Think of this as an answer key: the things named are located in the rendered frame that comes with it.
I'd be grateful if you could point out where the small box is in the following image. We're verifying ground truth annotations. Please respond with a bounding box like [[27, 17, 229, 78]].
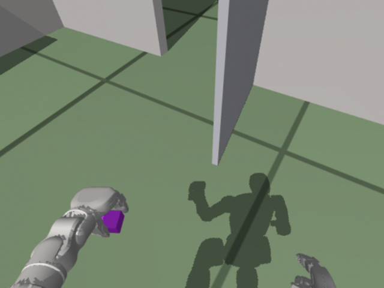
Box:
[[102, 210, 124, 233]]

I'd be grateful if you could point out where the left robot hand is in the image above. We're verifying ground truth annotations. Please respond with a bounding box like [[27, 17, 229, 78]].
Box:
[[71, 187, 128, 238]]

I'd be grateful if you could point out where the right robot hand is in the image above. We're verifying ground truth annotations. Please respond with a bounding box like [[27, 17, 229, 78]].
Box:
[[291, 253, 336, 288]]

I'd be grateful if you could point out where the left robot arm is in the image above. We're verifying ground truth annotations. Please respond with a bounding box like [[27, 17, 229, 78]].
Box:
[[9, 207, 96, 288]]

